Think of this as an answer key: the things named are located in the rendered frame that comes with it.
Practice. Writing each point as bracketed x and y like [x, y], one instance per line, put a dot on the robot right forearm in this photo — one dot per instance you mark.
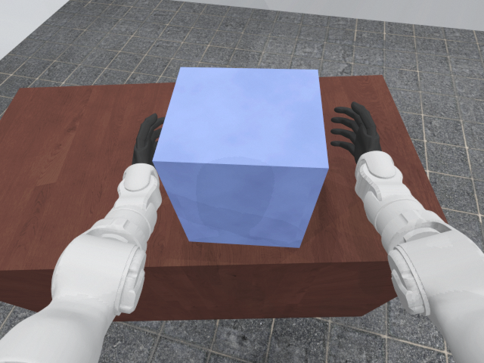
[396, 215]

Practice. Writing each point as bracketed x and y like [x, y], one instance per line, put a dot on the robot right hand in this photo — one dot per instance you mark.
[364, 136]

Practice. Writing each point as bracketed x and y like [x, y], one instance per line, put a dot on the carton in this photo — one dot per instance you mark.
[242, 154]

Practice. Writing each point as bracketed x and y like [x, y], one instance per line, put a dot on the robot right upper arm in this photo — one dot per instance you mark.
[442, 277]

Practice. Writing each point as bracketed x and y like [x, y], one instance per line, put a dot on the robot left upper arm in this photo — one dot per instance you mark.
[99, 278]

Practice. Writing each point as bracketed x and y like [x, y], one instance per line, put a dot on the robot left hand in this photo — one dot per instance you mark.
[146, 143]

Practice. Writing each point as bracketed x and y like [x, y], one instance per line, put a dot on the robot left forearm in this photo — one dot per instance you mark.
[134, 214]

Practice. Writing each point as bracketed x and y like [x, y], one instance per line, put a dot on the pedestal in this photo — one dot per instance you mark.
[63, 153]

